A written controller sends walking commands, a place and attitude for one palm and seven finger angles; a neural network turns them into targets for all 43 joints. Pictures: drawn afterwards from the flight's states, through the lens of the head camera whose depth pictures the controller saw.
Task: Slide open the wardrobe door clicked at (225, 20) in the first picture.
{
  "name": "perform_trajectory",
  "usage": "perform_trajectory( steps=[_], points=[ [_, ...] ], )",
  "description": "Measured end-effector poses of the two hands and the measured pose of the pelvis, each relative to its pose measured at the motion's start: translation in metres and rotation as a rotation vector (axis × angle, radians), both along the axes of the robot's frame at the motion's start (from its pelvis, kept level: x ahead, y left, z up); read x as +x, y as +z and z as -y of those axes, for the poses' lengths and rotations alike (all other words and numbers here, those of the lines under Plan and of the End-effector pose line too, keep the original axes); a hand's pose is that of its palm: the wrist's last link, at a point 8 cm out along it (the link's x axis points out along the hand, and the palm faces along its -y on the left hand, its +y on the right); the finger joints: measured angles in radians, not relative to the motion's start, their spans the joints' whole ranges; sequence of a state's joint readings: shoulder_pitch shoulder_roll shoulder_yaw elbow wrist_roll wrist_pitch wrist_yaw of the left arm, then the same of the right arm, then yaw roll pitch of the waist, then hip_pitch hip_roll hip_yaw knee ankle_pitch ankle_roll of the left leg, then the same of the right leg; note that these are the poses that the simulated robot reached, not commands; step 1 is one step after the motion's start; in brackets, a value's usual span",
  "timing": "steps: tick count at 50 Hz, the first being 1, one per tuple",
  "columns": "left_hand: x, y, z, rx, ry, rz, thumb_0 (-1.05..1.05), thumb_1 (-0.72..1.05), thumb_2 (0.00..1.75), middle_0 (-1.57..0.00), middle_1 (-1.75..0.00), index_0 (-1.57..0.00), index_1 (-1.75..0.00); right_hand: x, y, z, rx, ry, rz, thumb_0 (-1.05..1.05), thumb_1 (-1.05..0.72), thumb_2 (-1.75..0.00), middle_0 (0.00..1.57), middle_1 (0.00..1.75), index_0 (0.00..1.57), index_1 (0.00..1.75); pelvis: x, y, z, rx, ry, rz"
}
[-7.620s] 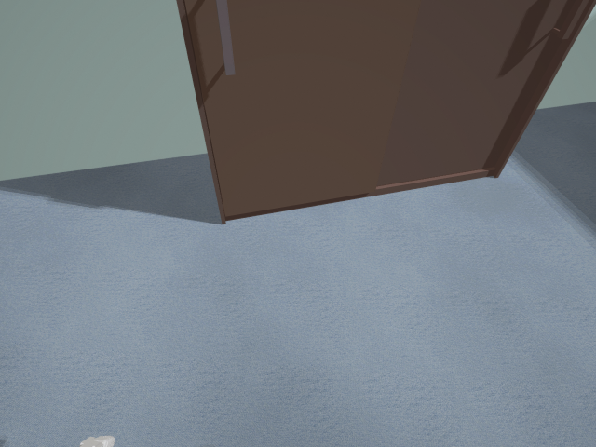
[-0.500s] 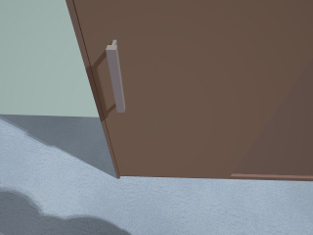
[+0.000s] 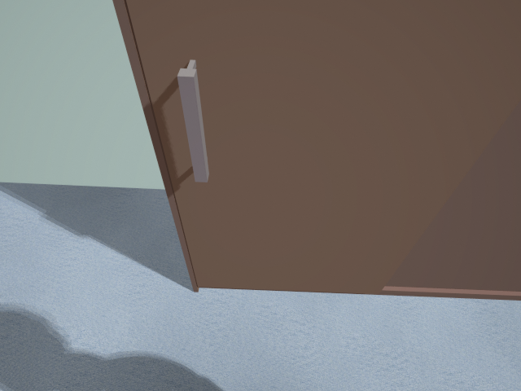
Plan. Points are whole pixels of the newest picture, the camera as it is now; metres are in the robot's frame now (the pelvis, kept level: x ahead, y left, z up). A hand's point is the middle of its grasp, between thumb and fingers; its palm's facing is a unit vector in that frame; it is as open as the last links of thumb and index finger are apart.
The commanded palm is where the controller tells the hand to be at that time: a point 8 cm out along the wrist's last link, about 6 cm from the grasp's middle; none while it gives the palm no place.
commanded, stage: look again from close up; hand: left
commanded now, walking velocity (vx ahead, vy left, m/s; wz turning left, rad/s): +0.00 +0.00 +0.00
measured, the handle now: (197, 126) +0.58 +0.17 +0.09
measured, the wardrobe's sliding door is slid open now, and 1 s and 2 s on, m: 0.00 0.00 0.00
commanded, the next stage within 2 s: shuffle to correct the standing spot in 0.20 s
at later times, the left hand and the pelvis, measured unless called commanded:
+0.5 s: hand out of the picture +0.01 +0.16 -0.18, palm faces +0.06 -0.99 -0.15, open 7.4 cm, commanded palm none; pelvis +0.02 +0.00 +0.00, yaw +0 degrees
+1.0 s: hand out of the picture +0.15 +0.19 -0.19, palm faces +0.09 -0.97 -0.20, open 7.3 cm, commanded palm none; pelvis +0.13 +0.02 -0.01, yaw +3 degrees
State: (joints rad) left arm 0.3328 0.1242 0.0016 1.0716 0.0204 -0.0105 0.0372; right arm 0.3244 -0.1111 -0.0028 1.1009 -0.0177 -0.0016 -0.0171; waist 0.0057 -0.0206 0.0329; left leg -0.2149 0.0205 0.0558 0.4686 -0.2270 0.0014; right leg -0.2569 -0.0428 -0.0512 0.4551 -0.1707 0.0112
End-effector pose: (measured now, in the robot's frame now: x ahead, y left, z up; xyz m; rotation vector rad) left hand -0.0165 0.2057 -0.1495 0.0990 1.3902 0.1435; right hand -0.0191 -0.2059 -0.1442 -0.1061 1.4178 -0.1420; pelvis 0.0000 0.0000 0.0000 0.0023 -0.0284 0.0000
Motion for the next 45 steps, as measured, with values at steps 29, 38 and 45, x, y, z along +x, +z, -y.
perform_trajectory(
  steps=[29,38,45],
  points=[
    [0.017,-0.008,-0.007,-0.016,0.044,-0.029,0.00,0.91,0.90,-0.20,-0.30,-0.20,-0.30,0.023,-0.003,-0.002,-0.017,0.006,-0.035,0.01,-0.91,-0.90,0.20,0.29,0.19,0.30,0.037,-0.007,-0.008,-0.012,-0.001,-0.023],
    [0.065,-0.008,-0.019,-0.026,-0.015,-0.071,0.00,0.91,0.90,-0.20,-0.30,-0.20,-0.30,0.042,0.002,-0.019,-0.025,-0.048,-0.040,0.00,-0.91,-0.90,0.20,0.29,0.19,0.30,0.079,-0.007,-0.017,-0.005,-0.032,-0.031],
    [0.142,-0.005,-0.035,0.061,0.011,0.086,0.02,0.94,0.90,-0.20,-0.30,-0.20,-0.30,0.051,-0.010,-0.024,0.030,-0.030,-0.168,0.00,-0.91,-0.90,0.20,0.29,0.19,0.30,0.113,-0.015,-0.009,-0.009,0.030,-0.022]
  ],
)
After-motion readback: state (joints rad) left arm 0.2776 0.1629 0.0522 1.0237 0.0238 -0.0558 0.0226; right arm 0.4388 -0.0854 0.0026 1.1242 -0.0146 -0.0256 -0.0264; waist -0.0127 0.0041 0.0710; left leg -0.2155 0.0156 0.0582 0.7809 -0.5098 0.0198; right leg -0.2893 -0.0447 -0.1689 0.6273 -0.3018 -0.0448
